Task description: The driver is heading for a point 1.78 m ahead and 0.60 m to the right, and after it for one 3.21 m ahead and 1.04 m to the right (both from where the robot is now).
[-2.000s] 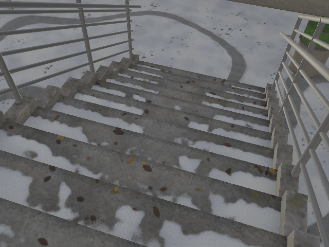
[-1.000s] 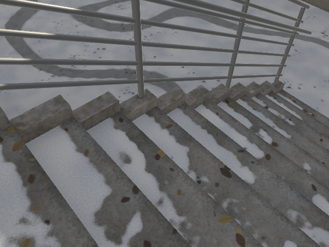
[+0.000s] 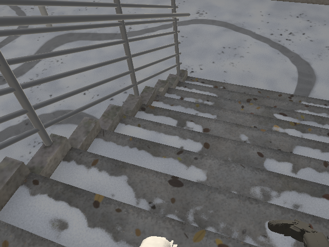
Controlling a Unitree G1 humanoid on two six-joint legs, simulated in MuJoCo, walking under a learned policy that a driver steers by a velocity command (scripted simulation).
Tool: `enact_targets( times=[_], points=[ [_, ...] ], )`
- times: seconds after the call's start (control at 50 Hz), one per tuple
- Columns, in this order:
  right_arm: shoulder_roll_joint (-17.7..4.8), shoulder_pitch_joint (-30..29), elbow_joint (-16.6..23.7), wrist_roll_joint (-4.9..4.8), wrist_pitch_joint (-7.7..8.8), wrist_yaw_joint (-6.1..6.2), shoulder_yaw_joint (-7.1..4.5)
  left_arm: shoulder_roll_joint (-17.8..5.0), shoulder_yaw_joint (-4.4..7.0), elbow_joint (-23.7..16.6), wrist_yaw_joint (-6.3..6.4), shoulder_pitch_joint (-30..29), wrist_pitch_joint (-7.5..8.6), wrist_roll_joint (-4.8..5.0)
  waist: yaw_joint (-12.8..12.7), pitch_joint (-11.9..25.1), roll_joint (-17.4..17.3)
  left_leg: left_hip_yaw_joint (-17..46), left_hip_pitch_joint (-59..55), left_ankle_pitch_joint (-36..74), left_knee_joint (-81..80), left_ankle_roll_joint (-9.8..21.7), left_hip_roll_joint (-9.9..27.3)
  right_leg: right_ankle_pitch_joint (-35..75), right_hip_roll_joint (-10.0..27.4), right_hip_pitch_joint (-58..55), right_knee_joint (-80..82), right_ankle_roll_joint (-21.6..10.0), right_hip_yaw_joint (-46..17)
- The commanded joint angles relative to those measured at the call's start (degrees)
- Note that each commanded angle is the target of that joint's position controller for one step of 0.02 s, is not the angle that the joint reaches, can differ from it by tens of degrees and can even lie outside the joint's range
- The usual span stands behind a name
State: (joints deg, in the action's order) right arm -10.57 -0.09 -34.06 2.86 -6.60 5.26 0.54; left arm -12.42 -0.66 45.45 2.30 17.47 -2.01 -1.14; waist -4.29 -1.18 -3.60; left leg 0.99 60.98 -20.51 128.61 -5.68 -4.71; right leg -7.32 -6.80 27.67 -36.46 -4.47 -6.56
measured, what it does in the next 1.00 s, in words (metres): climbs, backwards, turning right: left foot 0.17 m higher, then right foot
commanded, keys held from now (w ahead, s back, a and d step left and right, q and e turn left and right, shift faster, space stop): e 0.94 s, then no key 0.06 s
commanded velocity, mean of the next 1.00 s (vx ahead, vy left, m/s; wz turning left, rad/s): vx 0.00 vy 0.00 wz -0.59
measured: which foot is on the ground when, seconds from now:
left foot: up 0.00-0.22, down 0.24-0.80, up 0.82-1.00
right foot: down 0.00-0.24, up 0.26-0.78, down 0.80-1.00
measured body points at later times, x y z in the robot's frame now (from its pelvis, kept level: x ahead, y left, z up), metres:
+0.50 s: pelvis -0.09 +0.07 +0.14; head -0.09 +0.11 +0.59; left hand +0.14 +0.29 +0.04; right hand -0.14 -0.21 +0.04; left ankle -0.11 +0.15 -0.54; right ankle -0.06 -0.12 -0.37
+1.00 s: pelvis -0.14 +0.03 +0.17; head -0.14 +0.00 +0.62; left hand +0.10 +0.18 +0.08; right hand -0.20 -0.25 +0.05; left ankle -0.06 +0.16 -0.45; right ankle -0.17 -0.03 -0.54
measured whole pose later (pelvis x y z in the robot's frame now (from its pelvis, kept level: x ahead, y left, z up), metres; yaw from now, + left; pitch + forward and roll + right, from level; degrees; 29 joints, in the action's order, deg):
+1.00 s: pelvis -0.14 +0.03 +0.17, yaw -34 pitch +1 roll +1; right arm -16.3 13.4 -39.6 2.1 -4.4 1.1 -3.2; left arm -13.6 1.7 39.9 0.1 13.0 -4.4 0.1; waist 0.3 -1.2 -2.8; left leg 1.6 36.0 -18.3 74.8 -1.3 1.5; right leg -19.7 -6.3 21.3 -40.9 -5.5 -3.2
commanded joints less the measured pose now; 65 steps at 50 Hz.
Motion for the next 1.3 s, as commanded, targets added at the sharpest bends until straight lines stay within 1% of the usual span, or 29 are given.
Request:
enact_targets(
  times=[0.02,0.14,0.18,0.22,0.24,0.26,0.28,0.3,0.34,0.38,0.42,0.48,0.54,0.58,0.62,0.64,0.68,0.72,0.74,0.76,0.78,0.8,0.82,0.84,0.88,0.94,1.0,1.12,1.3],
  points=[
    [-1.46,-2.86,6.91,0.06,0.44,-0.22,-0.39,-10.39,3.06,-5.20,1.50,2.64,0.88,-0.99,-1.25,8.09,10.94,0.08,7.18,-8.07,8.31,-0.42,-1.91,-4.37,15.53,-19.24,17.07,-13.91,-27.94],
    [-3.08,-2.13,11.33,-0.85,1.17,-2.74,-0.18,-13.12,5.57,-8.56,1.77,0.74,0.38,-0.40,-0.34,7.57,10.38,-3.44,-11.51,-18.89,-6.56,4.51,-0.50,-2.82,14.61,-16.69,27.10,-12.96,-23.65],
    [-3.89,2.18,12.14,-0.79,1.36,-4.25,0.30,-13.96,6.45,-9.45,1.59,-1.74,-0.42,0.52,2.45,7.44,11.41,-4.63,-26.91,-25.07,-25.27,7.71,0.06,-6.00,12.10,-9.46,32.85,-8.59,-17.25],
    [-6.09,17.58,9.57,-0.92,1.03,-6.47,0.45,-16.15,8.40,-11.20,0.85,-4.40,-1.13,2.71,7.58,4.80,25.19,-4.27,-55.98,-46.43,-54.15,14.76,-4.21,-20.20,8.65,9.84,42.39,-1.23,-12.35],
    [-11.06,34.54,3.77,-1.84,1.27,-6.04,-1.72,-12.60,8.14,-11.07,0.73,-5.26,-0.99,2.71,15.16,-0.40,11.13,1.33,-62.39,-56.91,-79.81,17.25,-6.57,-44.02,4.42,18.93,23.76,3.41,-13.39],
    [-15.66,40.59,-0.51,-5.72,2.60,-6.05,-2.79,-1.36,4.73,-14.54,-1.22,-13.06,0.35,0.30,20.21,-11.46,-19.28,48.73,-65.32,-64.96,-94.88,19.69,17.44,-54.51,-4.04,55.33,-17.15,3.90,-13.11],
    [-13.63,40.20,-3.23,-7.12,3.64,-3.54,-2.00,-9.26,7.30,-20.44,-2.17,-27.82,4.24,-3.06,23.30,-16.79,-12.91,65.55,-58.55,-14.20,-105.24,19.30,24.30,-41.08,-3.87,68.14,-19.37,5.40,-25.86],
    [-13.27,29.02,-3.35,-3.15,4.25,-2.50,-1.47,-7.33,7.13,-20.38,-1.92,-24.26,5.47,0.08,13.13,-14.47,-7.30,62.51,-50.96,-3.67,-104.46,17.96,26.72,-32.97,-5.98,62.82,-23.94,5.95,-25.49],
    [-10.63,9.36,-0.85,0.55,5.58,-3.68,-1.43,-7.74,7.19,-14.38,-0.99,-11.32,2.94,-0.62,-0.98,-6.98,-6.67,34.63,-29.09,4.48,-92.49,14.08,18.14,-16.39,-7.64,38.09,-45.60,7.65,-15.15],
    [-5.40,-3.28,2.46,-0.19,4.65,-5.13,-0.73,-10.04,8.42,-9.13,-1.42,-0.22,-1.25,0.07,-9.00,-1.60,-6.23,16.48,-9.51,-3.10,-93.56,12.20,14.46,-0.86,-7.44,15.81,-63.89,8.96,-4.87],
    [-6.00,-3.25,2.67,-1.98,4.28,-4.75,-0.99,-9.57,7.58,-8.41,-2.26,-0.55,-3.59,0.44,-8.13,-2.13,-1.30,10.55,-10.33,-11.17,-95.96,12.19,13.53,4.75,-5.79,14.38,-71.42,8.27,-1.21],
    [-11.43,12.27,-1.47,-2.60,5.56,-3.92,-3.06,-8.15,6.55,-7.69,-3.07,-3.16,-3.88,-0.06,-1.84,-1.71,5.83,3.34,-29.63,4.86,-91.82,10.98,12.40,7.91,-1.70,20.10,-64.66,6.31,2.06],
    [-11.99,24.29,-4.05,-1.58,5.96,-3.49,-3.49,-7.74,6.35,-8.21,-2.59,-7.65,-4.13,-0.77,4.95,0.98,-1.83,1.61,-49.62,24.38,-89.97,11.63,14.13,5.15,-0.37,25.26,-53.89,7.36,3.87],
    [-12.06,27.10,-4.42,-0.64,5.93,-2.95,-3.61,-6.83,5.89,-8.58,-2.16,-10.39,-4.57,-0.72,8.01,3.17,-6.70,2.11,-58.89,43.71,-88.54,13.99,17.64,-1.34,0.46,26.81,-51.65,8.14,3.38],
    [-12.65,27.16,-3.58,0.12,5.65,-2.57,-4.01,-6.83,5.73,-8.96,-2.10,-13.69,-4.43,-0.71,9.73,4.82,-7.82,3.24,-63.06,46.98,-87.30,15.94,20.84,-5.42,1.38,27.80,-51.31,7.83,3.03],
    [-10.96,26.19,-3.69,0.01,4.17,-2.18,-3.87,-5.44,4.92,-10.22,-3.19,-15.82,-4.43,0.37,9.65,1.54,-8.12,2.59,-63.78,42.25,-92.27,15.81,21.00,-19.41,3.44,28.66,-35.21,8.87,4.92],
    [-14.19,24.42,-3.73,0.37,3.31,-2.27,-5.11,-4.71,4.30,-10.02,-3.84,-14.93,-4.38,1.20,9.38,1.61,-11.38,1.29,-57.46,36.94,-93.00,17.32,22.85,-28.00,4.58,17.17,-28.04,7.91,9.38],
    [-15.64,19.96,-2.63,-0.65,4.65,-3.02,-5.78,-5.75,4.41,-9.51,-3.48,-10.87,-3.99,1.02,6.77,3.69,-10.68,0.51,-48.32,40.23,-90.29,16.75,25.61,-13.64,6.76,4.96,-29.12,4.75,9.64],
    [-14.54,18.47,-2.56,-1.01,4.43,-3.28,-5.45,-5.08,4.32,-9.80,-3.77,-9.86,-3.80,2.67,5.71,2.65,-9.64,-1.75,-45.78,35.36,-92.64,15.45,24.28,-27.17,4.99,1.63,-18.12,3.62,11.29],
    [-15.47,17.87,-2.77,-1.16,4.28,-3.35,-5.85,-5.31,4.24,-9.42,-3.82,-7.98,-3.59,2.83,5.43,2.81,-9.88,-2.45,-44.27,31.59,-91.37,15.20,23.78,-28.23,3.84,-3.34,-14.72,2.88,12.80],
    [-15.09,17.33,-3.21,-1.54,3.85,-3.53,-5.88,-5.10,4.40,-8.09,-3.70,-3.36,-2.99,2.62,2.77,5.26,-5.17,-4.40,-42.71,29.06,-83.66,14.13,22.66,-24.66,2.58,-10.35,-7.03,1.80,12.31],
    [-14.06,17.68,-3.79,-2.00,3.43,-3.76,-5.74,-6.45,4.92,-7.02,-3.29,0.73,-1.75,1.95,0.00,6.50,3.60,-9.12,-35.91,23.88,-68.09,10.81,19.88,-13.35,3.82,-19.05,3.76,0.90,5.40],
    [-7.06,16.25,0.50,-1.56,3.01,-4.39,-4.01,-14.86,6.10,-8.92,-2.99,-1.10,-0.73,1.98,4.13,5.31,19.26,-9.26,-12.92,-18.18,-51.25,5.67,9.03,11.78,22.67,-25.54,8.28,-5.97,-29.48],
    [-11.59,8.36,3.93,-0.99,2.92,-4.36,-4.58,-16.37,6.64,-7.96,-3.46,5.40,-0.38,3.28,-2.13,8.79,15.52,1.20,-10.86,-22.10,-54.40,5.28,6.48,27.57,26.01,-25.44,11.67,-12.38,-36.11],
    [-12.00,10.08,1.92,-2.34,3.35,-3.75,-4.86,-12.12,5.19,-7.70,-2.42,-1.10,-1.17,1.70,2.92,1.54,13.29,2.65,-12.72,-12.37,-55.82,4.41,7.33,13.50,21.91,-19.19,12.12,-12.96,-25.48],
    [-12.34,16.93,-3.09,-0.34,2.99,-3.62,-5.67,-8.58,4.09,-11.19,-1.75,-11.54,-1.63,0.91,7.08,4.39,10.83,0.26,-25.98,4.22,-51.32,4.21,6.12,20.19,13.71,-7.69,8.81,-10.31,-13.18],
    [-10.36,16.45,-3.36,-0.58,2.30,-4.31,-5.36,-8.57,4.12,-11.05,-1.99,-9.28,-1.01,1.18,6.62,5.98,7.04,0.08,-25.40,6.45,-49.86,4.30,5.37,18.85,13.14,-9.56,8.56,-10.12,-13.30],
    [-9.38,13.81,-1.69,-1.43,1.34,-4.36,-4.25,-7.43,3.55,-10.24,-1.34,-3.71,-1.25,0.78,3.66,4.37,9.87,1.02,-23.22,0.94,-60.57,3.02,4.98,8.45,14.11,-17.00,12.89,-10.48,-17.86],
    [-8.49,14.56,-2.63,-3.28,2.39,-5.06,-3.02,-6.54,2.61,-9.82,-2.54,-5.96,-1.89,-0.01,3.27,2.86,10.70,0.06,-42.23,-8.81,-89.46,6.63,2.80,-0.67,13.67,-12.92,18.13,-8.35,-19.27]
  ],
)
Keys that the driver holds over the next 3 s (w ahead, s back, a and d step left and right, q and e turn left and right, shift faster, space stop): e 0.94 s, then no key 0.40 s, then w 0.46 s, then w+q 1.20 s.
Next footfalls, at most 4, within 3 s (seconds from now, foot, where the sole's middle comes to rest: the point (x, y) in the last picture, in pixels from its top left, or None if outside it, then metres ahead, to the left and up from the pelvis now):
0.24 left None -0.07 0.14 -0.58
0.80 right None -0.13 -0.05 -0.58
1.36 left None -0.08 0.12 -0.58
1.76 right None -0.14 -0.09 -0.58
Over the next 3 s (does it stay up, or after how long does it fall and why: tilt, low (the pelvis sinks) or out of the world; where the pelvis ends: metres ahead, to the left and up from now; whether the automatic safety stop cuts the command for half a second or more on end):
stays up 0.35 -0.42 -0.16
